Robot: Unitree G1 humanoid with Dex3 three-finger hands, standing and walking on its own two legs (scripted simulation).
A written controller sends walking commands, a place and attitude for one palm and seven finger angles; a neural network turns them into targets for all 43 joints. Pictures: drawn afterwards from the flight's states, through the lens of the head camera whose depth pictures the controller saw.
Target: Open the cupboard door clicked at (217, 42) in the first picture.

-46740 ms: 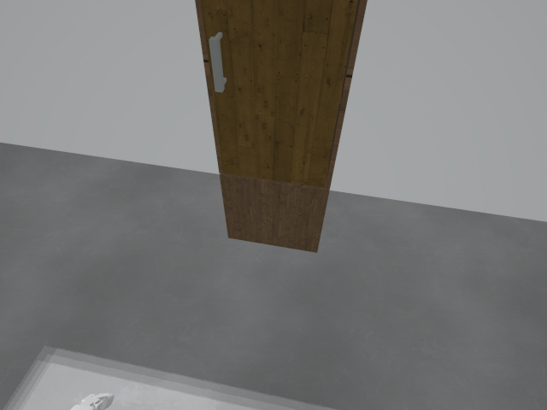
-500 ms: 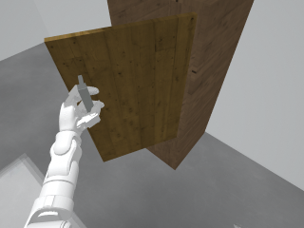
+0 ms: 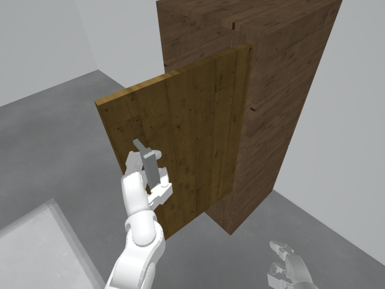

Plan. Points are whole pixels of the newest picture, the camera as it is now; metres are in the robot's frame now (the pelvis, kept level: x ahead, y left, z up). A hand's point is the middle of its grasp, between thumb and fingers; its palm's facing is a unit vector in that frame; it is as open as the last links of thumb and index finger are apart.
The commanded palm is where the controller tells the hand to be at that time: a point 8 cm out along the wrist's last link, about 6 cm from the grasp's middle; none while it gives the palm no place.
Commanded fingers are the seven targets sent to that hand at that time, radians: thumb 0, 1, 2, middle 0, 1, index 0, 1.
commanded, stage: pull the door open along its arc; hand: left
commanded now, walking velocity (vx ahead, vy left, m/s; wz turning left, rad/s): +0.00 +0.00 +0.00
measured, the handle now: (147, 169) +0.34 +0.12 +0.10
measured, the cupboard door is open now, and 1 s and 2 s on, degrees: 84 85 91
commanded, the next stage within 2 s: open thumb and fingers to let go in 0.08 s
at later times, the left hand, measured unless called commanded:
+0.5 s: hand (167, 188) +0.29 +0.07 +0.10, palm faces +0.38 -0.92 -0.03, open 8.3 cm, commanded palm +0.24 +0.10 +0.09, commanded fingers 0.00 -0.29 0.39 -0.31 -1.22 -0.31 -1.22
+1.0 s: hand (168, 188) +0.29 +0.06 +0.10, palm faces +0.30 -0.95 -0.04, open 15.2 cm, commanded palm +0.24 +0.10 +0.09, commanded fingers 0.00 -0.50 0.30 -0.15 -0.30 -0.15 -0.30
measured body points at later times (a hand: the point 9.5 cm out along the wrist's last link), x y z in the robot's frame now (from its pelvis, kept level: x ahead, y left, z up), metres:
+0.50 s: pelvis -0.01 +0.00 +0.00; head -0.02 -0.03 +0.45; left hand +0.26 +0.12 +0.10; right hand +0.17 -0.21 -0.10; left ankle -0.02 +0.13 -0.73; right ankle -0.01 -0.07 -0.73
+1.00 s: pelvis -0.03 +0.02 -0.01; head -0.03 +0.01 +0.44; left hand +0.26 +0.11 +0.10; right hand +0.16 -0.17 -0.11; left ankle -0.02 +0.13 -0.73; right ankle -0.01 -0.07 -0.73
